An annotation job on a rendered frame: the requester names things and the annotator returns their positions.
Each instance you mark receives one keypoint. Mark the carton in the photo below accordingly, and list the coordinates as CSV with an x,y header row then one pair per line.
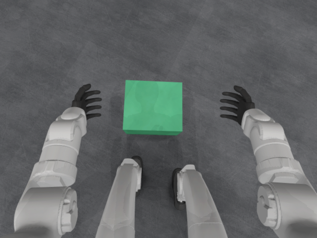
x,y
152,107

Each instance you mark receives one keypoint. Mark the robot right forearm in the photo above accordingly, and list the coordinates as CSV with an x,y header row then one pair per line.
x,y
275,162

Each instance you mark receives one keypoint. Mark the robot left shin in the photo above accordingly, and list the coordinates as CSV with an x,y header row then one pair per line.
x,y
128,161

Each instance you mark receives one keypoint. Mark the robot left thigh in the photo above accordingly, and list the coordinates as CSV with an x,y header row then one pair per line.
x,y
118,219

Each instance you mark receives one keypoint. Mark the right robot upper arm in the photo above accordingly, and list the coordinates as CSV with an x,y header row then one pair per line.
x,y
289,209

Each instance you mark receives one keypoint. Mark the right robot hand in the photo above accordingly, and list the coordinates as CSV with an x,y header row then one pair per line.
x,y
244,103

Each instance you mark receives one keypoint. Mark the left robot upper arm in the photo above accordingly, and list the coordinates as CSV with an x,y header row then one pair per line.
x,y
46,212

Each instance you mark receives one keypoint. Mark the left robot hand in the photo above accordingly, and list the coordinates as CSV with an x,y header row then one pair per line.
x,y
81,101

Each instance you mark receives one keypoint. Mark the robot left forearm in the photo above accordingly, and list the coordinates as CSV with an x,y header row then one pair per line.
x,y
57,163

